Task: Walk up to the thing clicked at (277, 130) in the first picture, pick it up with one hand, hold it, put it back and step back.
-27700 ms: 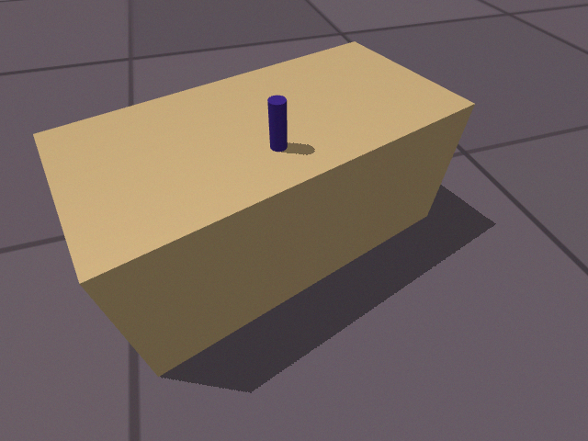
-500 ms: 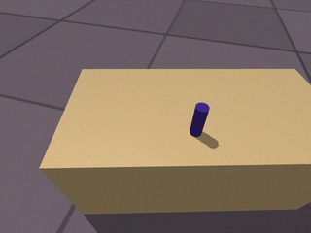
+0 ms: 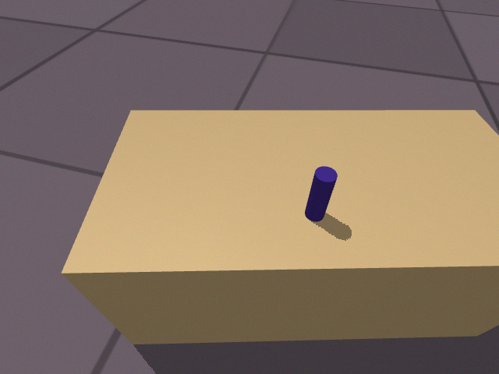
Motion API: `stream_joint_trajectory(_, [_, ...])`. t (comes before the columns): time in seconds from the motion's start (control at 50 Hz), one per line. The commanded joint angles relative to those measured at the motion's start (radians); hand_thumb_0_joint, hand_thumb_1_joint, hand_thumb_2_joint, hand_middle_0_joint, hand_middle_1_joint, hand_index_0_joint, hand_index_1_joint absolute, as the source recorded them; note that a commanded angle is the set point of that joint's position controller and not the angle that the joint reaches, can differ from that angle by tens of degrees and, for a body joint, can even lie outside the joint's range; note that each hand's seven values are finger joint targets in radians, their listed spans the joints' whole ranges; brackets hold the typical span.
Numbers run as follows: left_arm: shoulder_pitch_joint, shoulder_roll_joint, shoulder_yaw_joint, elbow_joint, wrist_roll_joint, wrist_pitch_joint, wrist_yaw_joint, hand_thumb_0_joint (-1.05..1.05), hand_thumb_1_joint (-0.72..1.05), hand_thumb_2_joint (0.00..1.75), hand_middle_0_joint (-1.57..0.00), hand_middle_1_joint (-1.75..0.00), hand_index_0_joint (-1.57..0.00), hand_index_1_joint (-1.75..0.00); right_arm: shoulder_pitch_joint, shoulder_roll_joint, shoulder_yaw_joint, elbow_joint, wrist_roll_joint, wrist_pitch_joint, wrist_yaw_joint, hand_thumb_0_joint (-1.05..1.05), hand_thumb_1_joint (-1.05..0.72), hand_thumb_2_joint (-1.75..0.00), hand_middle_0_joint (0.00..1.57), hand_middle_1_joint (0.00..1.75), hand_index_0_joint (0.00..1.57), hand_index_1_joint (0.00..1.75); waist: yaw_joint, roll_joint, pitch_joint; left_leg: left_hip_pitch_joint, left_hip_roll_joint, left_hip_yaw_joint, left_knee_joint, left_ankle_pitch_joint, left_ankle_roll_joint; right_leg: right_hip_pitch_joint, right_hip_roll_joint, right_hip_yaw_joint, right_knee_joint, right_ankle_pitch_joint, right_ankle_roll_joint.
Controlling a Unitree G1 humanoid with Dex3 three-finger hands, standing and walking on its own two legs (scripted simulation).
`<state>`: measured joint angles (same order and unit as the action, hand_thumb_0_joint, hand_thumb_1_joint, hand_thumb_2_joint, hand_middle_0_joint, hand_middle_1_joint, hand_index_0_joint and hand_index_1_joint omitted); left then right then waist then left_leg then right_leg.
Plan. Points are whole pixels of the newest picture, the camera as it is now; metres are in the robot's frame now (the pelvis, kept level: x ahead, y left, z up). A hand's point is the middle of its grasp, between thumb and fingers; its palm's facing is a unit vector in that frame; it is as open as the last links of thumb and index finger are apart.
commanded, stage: stand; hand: right
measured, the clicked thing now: (319, 195) +0.54 -0.17 -0.10
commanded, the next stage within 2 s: step back in 1.38 s
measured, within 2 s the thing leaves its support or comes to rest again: neither
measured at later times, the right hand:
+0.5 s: hand out of the picture +0.08 -0.26 -0.16, palm faces -0.01 +0.94 -0.34, open 7.4 cm
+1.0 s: hand out of the picture +0.08 -0.26 -0.16, palm faces -0.02 +0.94 -0.34, open 7.4 cm
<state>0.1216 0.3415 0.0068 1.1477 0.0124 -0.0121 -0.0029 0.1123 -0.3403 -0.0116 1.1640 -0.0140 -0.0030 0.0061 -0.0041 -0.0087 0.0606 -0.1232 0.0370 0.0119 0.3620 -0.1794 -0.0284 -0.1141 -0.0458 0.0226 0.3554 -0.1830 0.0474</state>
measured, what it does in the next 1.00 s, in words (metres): stands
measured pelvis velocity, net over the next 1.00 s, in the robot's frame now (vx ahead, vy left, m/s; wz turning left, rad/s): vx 0.01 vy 0.00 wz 0.01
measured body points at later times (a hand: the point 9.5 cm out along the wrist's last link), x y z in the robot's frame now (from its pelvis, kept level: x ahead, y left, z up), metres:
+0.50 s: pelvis +0.01 +0.00 +0.00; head +0.02 +0.00 +0.45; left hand +0.08 +0.30 -0.13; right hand +0.08 -0.30 -0.13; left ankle +0.01 +0.14 -0.75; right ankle +0.01 -0.15 -0.75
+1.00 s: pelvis +0.01 +0.00 +0.00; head +0.02 +0.00 +0.45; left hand +0.08 +0.30 -0.13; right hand +0.08 -0.31 -0.13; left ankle +0.01 +0.14 -0.75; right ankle +0.01 -0.15 -0.75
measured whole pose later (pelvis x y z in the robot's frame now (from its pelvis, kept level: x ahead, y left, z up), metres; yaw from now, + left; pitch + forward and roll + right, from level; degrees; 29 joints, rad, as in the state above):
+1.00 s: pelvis +0.01 +0.00 +0.00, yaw +1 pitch -3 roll +0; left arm 0.13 0.35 0.01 1.13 0.01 -0.01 -0.01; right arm 0.11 -0.34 -0.01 1.15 -0.01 0.00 0.01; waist 0.00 0.00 0.06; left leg -0.11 0.04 0.00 0.34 -0.18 -0.04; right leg -0.10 -0.04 0.01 0.34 -0.19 0.04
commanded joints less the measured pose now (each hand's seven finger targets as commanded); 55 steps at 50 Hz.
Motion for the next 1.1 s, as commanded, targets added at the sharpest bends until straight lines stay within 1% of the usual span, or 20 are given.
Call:
stream_joint_trajectory(0.0, [-0.027, 0.21, 0.038, -0.048, 0.001, -0.015, 0.015, 0.0, 0.9, 0.9, -0.2, -0.3, -0.2, -0.3, -0.031, -0.212, -0.033, -0.053, -0.001, -0.023, -0.017, 0.0, -0.9, -0.9, 0.2, 0.3, 0.2, 0.3, 0.002, 0.012, -0.045, -0.007, 0.09, -0.075, -0.078, 0.036, 0.042, -0.009, -0.08, 0.052, -0.067, 0.054, -0.052])
stream_joint_trajectory(0.04, [-0.026, 0.208, 0.037, -0.048, 0.001, -0.013, 0.014, 0.0, 0.9, 0.9, -0.2, -0.3, -0.2, -0.3, -0.032, -0.217, -0.033, -0.055, 0.0, -0.023, -0.016, 0.0, -0.9, -0.9, 0.2, 0.3, 0.2, 0.3, 0.0, 0.019, -0.028, -0.02, 0.087, -0.08, -0.09, 0.001, 0.039, -0.021, -0.073, 0.047, -0.067, 0.024, -0.052])
stream_joint_trajectory(0.08, [-0.027, 0.204, 0.036, -0.05, 0.002, -0.013, 0.014, 0.0, 0.9, 0.9, -0.2, -0.3, -0.2, -0.3, -0.037, -0.218, -0.034, -0.056, 0.001, -0.022, -0.015, 0.0, -0.9, -0.9, 0.2, 0.3, 0.2, 0.3, 0.002, 0.009, -0.035, -0.01, 0.093, -0.085, -0.089, 0.017, 0.041, -0.026, -0.074, 0.044, -0.065, 0.02, -0.054])
stream_joint_trajectory(0.12, [-0.026, 0.206, 0.038, -0.05, 0.002, -0.012, 0.012, 0.0, 0.9, 0.9, -0.2, -0.3, -0.2, -0.3, -0.027, -0.22, -0.035, -0.054, 0.0, -0.022, -0.016, 0.0, -0.9, -0.9, 0.2, 0.3, 0.2, 0.3, -0.001, 0.012, -0.031, -0.018, 0.087, -0.081, -0.091, -0.005, 0.038, -0.023, -0.074, 0.047, -0.066, 0.02, -0.054])
stream_joint_trajectory(0.16, [-0.021, 0.206, 0.036, -0.053, 0.002, -0.014, 0.013, 0.0, 0.9, 0.9, -0.2, -0.3, -0.2, -0.3, -0.04, -0.217, -0.035, -0.059, 0.003, -0.024, -0.015, 0.0, -0.9, -0.9, 0.2, 0.3, 0.2, 0.3, 0.003, 0.012, -0.051, 0.012, 0.095, -0.085, -0.078, 0.067, 0.041, -0.021, -0.078, 0.044, -0.061, 0.047, -0.056])
stream_joint_trajectory(0.24, [-0.025, 0.208, 0.035, -0.061, 0.0, -0.018, 0.014, 0.0, 0.9, 0.9, -0.2, -0.3, -0.2, -0.3, -0.034, -0.22, -0.036, -0.058, 0.004, -0.026, -0.017, 0.0, -0.9, -0.9, 0.2, 0.3, 0.2, 0.3, -0.001, 0.006, -0.09, 0.041, 0.098, -0.075, -0.055, 0.18, 0.04, 0.004, -0.084, 0.042, -0.05, 0.151, -0.053])
stream_joint_trajectory(0.3, [-0.031, 0.21, 0.036, -0.064, -0.001, -0.016, 0.017, 0.0, 0.9, 0.9, -0.2, -0.3, -0.2, -0.3, -0.029, -0.22, -0.035, -0.058, 0.003, -0.024, -0.018, 0.0, -0.9, -0.9, 0.2, 0.3, 0.2, 0.3, -0.002, 0.001, -0.093, 0.039, 0.098, -0.069, -0.053, 0.191, 0.04, 0.011, -0.086, 0.042, -0.049, 0.172, -0.052])
stream_joint_trajectory(0.36, [-0.025, 0.208, 0.035, -0.059, -0.001, -0.014, 0.016, 0.0, 0.9, 0.9, -0.2, -0.3, -0.2, -0.3, -0.034, -0.217, -0.032, -0.057, 0.004, -0.021, -0.018, 0.0, -0.9, -0.9, 0.2, 0.3, 0.2, 0.3, -0.001, 0.004, -0.074, 0.027, 0.095, -0.069, -0.06, 0.158, 0.04, 0.007, -0.082, 0.036, -0.059, 0.145, -0.048])
stream_joint_trajectory(0.38, [-0.025, 0.215, 0.037, -0.061, 0.0, -0.015, 0.017, 0.0, 0.9, 0.9, -0.2, -0.3, -0.2, -0.3, -0.038, -0.224, -0.037, -0.06, 0.004, -0.022, -0.018, 0.0, -0.9, -0.9, 0.2, 0.3, 0.2, 0.3, -0.001, 0.002, -0.088, 0.042, 0.099, -0.07, -0.053, 0.179, 0.042, 0.015, -0.086, 0.037, -0.055, 0.166, -0.049])
stream_joint_trajectory(0.46, [-0.03, 0.21, 0.036, -0.06, 0.0, -0.014, 0.017, 0.0, 0.9, 0.9, -0.2, -0.3, -0.2, -0.3, -0.034, -0.219, -0.034, -0.059, 0.002, -0.018, -0.017, 0.0, -0.9, -0.9, 0.2, 0.3, 0.2, 0.3, -0.002, 0.001, -0.057, 0.015, 0.092, -0.071, -0.066, 0.113, 0.037, -0.004, -0.083, 0.036, -0.07, 0.097, -0.048])
stream_joint_trajectory(0.48, [-0.031, 0.214, 0.037, -0.062, -0.001, -0.014, 0.016, 0.0, 0.9, 0.9, -0.2, -0.3, -0.2, -0.3, -0.042, -0.221, -0.036, -0.062, 0.003, -0.019, -0.017, 0.0, -0.9, -0.9, 0.2, 0.3, 0.2, 0.3, 0.001, 0.008, -0.068, 0.029, 0.095, -0.072, -0.062, 0.141, 0.038, 0.004, -0.085, 0.037, -0.066, 0.12, -0.052])
stream_joint_trajectory(0.56, [-0.029, 0.213, 0.037, -0.063, -0.002, -0.015, 0.015, 0.0, 0.9, 0.9, -0.2, -0.3, -0.2, -0.3, -0.037, -0.217, -0.035, -0.063, 0.005, -0.02, -0.014, 0.0, -0.9, -0.9, 0.2, 0.3, 0.2, 0.3, 0.0, 0.01, -0.054, 0.017, 0.095, -0.077, -0.072, 0.119, 0.035, 0.001, -0.083, 0.037, -0.072, 0.086, -0.054])
stream_joint_trajectory(0.64, [-0.038, 0.214, 0.038, -0.072, 0.0, -0.018, 0.015, 0.0, 0.9, 0.9, -0.2, -0.3, -0.2, -0.3, -0.041, -0.216, -0.036, -0.07, 0.004, -0.021, -0.015, 0.0, -0.9, -0.9, 0.2, 0.3, 0.2, 0.3, -0.001, 0.01, -0.085, 0.03, 0.097, -0.076, -0.059, 0.172, 0.036, 0.02, -0.089, 0.036, -0.061, 0.15, -0.054])
stream_joint_trajectory(0.72, [-0.035, 0.214, 0.038, -0.071, -0.001, -0.017, 0.016, 0.0, 0.9, 0.9, -0.2, -0.3, -0.2, -0.3, -0.035, -0.212, -0.034, -0.067, 0.006, -0.02, -0.014, 0.0, -0.9, -0.9, 0.2, 0.3, 0.2, 0.3, -0.001, -0.007, -0.068, 0.025, 0.097, -0.077, -0.064, 0.16, 0.036, 0.016, -0.085, 0.029, -0.068, 0.13, -0.052])
stream_joint_trajectory(0.78, [-0.034, 0.218, 0.04, -0.075, -0.002, -0.014, 0.014, 0.0, 0.9, 0.9, -0.2, -0.3, -0.2, -0.3, -0.038, -0.218, -0.036, -0.069, 0.002, -0.02, -0.015, 0.0, -0.9, -0.9, 0.2, 0.3, 0.2, 0.3, -0.002, 0.012, -0.062, 0.02, 0.091, -0.073, -0.07, 0.119, 0.034, 0.0, -0.083, 0.035, -0.078, 0.1, -0.055])
stream_joint_trajectory(0.84, [-0.033, 0.216, 0.041, -0.079, -0.001, -0.015, 0.013, 0.0, 0.9, 0.9, -0.2, -0.3, -0.2, -0.3, -0.043, -0.218, -0.036, -0.074, 0.003, -0.022, -0.016, 0.0, -0.9, -0.9, 0.2, 0.3, 0.2, 0.3, 0.001, 0.012, -0.081, 0.028, 0.096, -0.074, -0.065, 0.141, 0.036, 0.011, -0.086, 0.035, -0.065, 0.122, -0.058])
stream_joint_trajectory(0.92, [-0.025, 0.209, 0.038, -0.073, -0.002, -0.012, 0.011, 0.0, 0.9, 0.9, -0.2, -0.3, -0.2, -0.3, -0.034, -0.218, -0.034, -0.069, 0.004, -0.021, -0.013, 0.0, -0.9, -0.9, 0.2, 0.3, 0.2, 0.3, 0.0, 0.01, -0.042, 0.006, 0.091, -0.078, -0.085, 0.063, 0.035, -0.016, -0.079, 0.034, -0.081, 0.043, -0.057])
stream_joint_trajectory(0.96, [-0.025, 0.22, 0.041, -0.078, -0.002, -0.015, 0.012, 0.0, 0.9, 0.9, -0.2, -0.3, -0.2, -0.3, -0.039, -0.224, -0.038, -0.071, 0.004, -0.022, -0.013, 0.0, -0.9, -0.9, 0.2, 0.3, 0.2, 0.3, 0.003, 0.006, -0.066, 0.025, 0.097, -0.082, -0.076, 0.103, 0.039, -0.004, -0.083, 0.036, -0.074, 0.074, -0.059])
stream_joint_trajectory(1.0, [-0.032, 0.222, 0.042, -0.078, -0.001, -0.015, 0.012, 0.0, 0.9, 0.9, -0.2, -0.3, -0.2, -0.3, -0.029, -0.217, -0.035, -0.072, 0.004, -0.021, -0.013, 0.0, -0.9, -0.9, 0.2, 0.3, 0.2, 0.3, -0.003, 0.003, -0.059, 0.011, 0.091, -0.077, -0.076, 0.089, 0.038, -0.001, -0.084, 0.04, -0.077, 0.072, -0.058])
stream_joint_trajectory(1.08, [-0.024, 0.221, 0.041, -0.078, -0.003, -0.014, 0.01, 0.0, 0.9, 0.9, -0.2, -0.3, -0.2, -0.3, -0.034, -0.221, -0.034, -0.072, 0.004, -0.022, -0.013, 0.0, -0.9, -0.9, 0.2, 0.3, 0.2, 0.3, 0.002, 0.012, -0.062, 0.02, 0.093, -0.077, -0.076, 0.1, 0.037, 0.0, -0.085, 0.041, -0.072, 0.084, -0.06])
